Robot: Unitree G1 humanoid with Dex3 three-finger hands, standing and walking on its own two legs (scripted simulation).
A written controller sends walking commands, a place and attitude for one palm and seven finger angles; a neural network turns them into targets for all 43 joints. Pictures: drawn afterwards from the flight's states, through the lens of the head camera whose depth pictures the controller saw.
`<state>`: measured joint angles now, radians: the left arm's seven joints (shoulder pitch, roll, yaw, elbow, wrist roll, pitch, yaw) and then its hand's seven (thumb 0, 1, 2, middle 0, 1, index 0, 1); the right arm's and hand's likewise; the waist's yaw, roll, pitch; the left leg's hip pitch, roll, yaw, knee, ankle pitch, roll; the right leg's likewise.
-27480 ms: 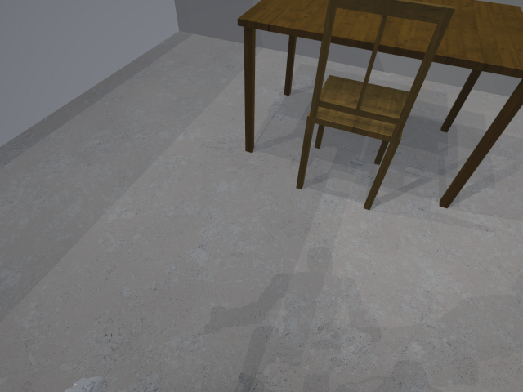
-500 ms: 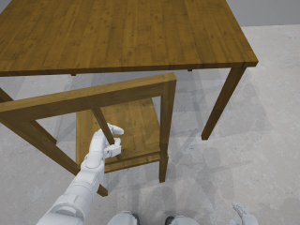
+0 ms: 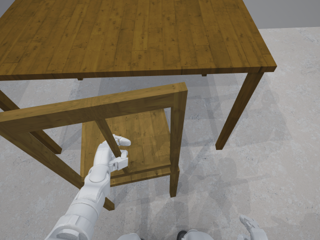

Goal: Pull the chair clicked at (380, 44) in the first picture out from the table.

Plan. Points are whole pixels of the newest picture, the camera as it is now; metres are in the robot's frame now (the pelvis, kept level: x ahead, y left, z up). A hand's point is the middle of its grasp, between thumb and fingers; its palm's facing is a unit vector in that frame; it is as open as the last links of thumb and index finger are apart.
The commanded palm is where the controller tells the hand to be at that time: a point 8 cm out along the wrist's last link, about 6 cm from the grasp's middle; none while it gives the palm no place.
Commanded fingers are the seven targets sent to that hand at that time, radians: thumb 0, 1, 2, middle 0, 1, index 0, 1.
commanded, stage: stop walking, hand still on the chair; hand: left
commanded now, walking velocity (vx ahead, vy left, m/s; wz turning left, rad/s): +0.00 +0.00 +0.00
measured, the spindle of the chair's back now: (116, 150) +0.35 +0.14 -0.04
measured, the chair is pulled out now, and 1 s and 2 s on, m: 0.16 0.16 0.16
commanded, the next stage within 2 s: open the thumb and straighten the fingers in 0.72 s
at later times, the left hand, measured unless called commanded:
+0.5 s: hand (124, 159) +0.33 +0.12 -0.05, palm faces +0.02 -0.99 -0.15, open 5.1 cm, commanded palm +0.31 +0.17 -0.04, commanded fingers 0.00 0.90 0.90 -0.50 -1.45 -0.50 -1.45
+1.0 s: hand (123, 156) +0.34 +0.12 -0.05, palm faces -0.01 -0.99 -0.13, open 6.1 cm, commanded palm +0.31 +0.17 -0.04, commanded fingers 0.00 -0.31 0.32 -0.50 -1.45 -0.50 -1.45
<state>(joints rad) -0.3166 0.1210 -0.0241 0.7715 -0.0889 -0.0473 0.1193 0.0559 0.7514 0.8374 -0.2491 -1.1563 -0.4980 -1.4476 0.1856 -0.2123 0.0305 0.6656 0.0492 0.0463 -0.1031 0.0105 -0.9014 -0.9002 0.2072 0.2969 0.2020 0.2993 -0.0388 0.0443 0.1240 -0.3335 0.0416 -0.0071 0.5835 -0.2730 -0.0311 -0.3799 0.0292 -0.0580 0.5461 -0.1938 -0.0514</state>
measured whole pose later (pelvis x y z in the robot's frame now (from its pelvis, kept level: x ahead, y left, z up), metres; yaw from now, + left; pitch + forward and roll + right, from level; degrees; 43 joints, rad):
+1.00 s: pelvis +0.05 +0.01 +0.00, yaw +1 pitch +6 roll +0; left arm -0.08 0.12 -0.05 0.56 -0.07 0.00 0.09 0.04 0.53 0.72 -0.35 -1.31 -0.50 -1.45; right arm 0.21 -0.24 0.00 0.65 0.06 0.00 -0.03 0.01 -0.90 -0.90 0.21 0.30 0.20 0.30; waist -0.07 0.02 -0.04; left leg -0.35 0.02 -0.01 0.59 -0.34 -0.02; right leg -0.41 0.01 -0.06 0.59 -0.28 -0.04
